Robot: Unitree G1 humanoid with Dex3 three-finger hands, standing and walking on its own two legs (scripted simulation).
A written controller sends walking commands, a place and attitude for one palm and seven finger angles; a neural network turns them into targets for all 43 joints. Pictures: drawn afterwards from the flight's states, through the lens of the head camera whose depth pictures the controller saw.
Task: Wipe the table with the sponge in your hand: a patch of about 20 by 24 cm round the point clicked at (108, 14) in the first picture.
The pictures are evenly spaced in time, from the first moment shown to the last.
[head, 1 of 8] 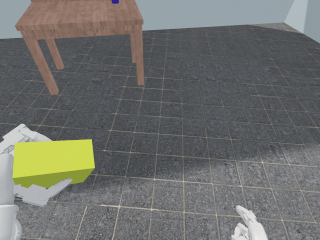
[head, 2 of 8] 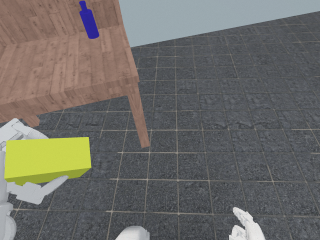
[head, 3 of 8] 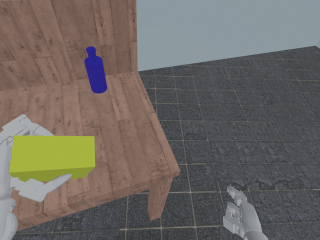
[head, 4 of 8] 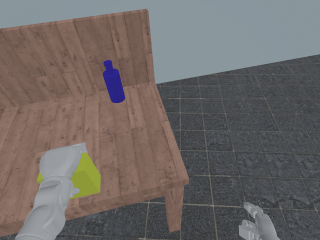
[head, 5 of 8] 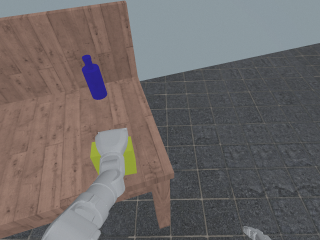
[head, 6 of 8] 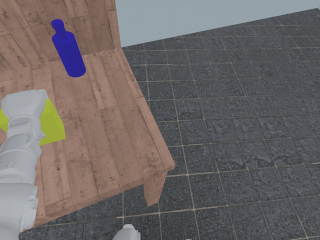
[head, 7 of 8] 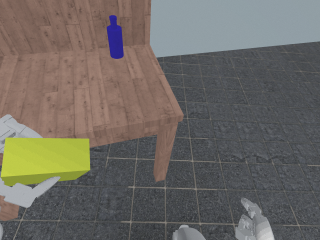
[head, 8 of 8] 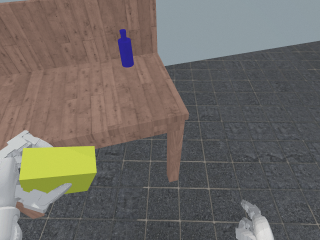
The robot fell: no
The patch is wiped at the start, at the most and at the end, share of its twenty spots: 0.00 1.00 1.00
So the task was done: yes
